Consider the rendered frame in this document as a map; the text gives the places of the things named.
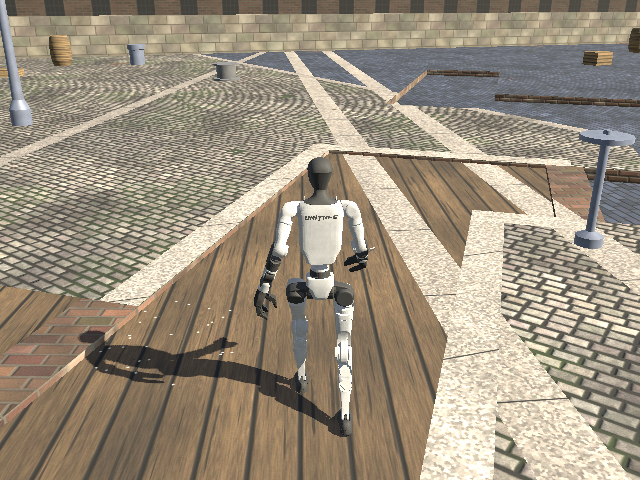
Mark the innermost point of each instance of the robot left forearm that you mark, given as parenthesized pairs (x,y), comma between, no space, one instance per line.
(270,271)

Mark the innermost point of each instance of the robot torso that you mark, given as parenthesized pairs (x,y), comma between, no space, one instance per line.
(320,240)

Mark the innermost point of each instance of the robot right shin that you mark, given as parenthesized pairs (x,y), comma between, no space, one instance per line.
(345,384)

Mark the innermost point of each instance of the robot right hand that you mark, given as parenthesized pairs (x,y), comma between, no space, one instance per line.
(352,260)

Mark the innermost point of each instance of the robot right forearm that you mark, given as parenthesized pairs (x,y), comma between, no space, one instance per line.
(363,256)

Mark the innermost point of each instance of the right robot upper arm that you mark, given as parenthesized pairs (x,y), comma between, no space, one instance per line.
(352,212)

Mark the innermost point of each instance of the left robot upper arm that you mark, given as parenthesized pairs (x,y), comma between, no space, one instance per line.
(288,211)

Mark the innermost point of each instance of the robot left hand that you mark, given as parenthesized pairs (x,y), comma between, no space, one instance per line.
(258,303)

